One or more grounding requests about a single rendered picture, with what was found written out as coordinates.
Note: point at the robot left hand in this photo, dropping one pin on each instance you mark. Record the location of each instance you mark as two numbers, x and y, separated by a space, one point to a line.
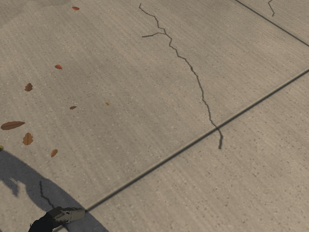
56 217

